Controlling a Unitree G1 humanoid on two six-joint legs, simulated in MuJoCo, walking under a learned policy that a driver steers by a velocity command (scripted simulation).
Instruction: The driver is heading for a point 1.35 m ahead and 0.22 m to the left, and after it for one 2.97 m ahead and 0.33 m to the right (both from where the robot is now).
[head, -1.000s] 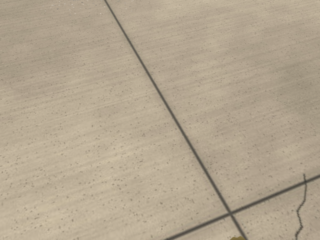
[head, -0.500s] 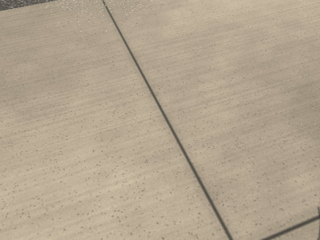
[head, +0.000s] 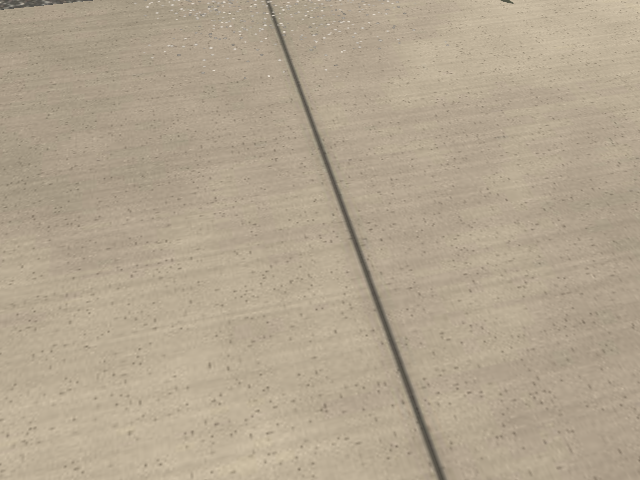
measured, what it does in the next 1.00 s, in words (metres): walks ahead, turning left: right foot, then left foot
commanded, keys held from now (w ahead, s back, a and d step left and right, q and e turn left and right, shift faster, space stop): w+q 0.50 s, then w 0.50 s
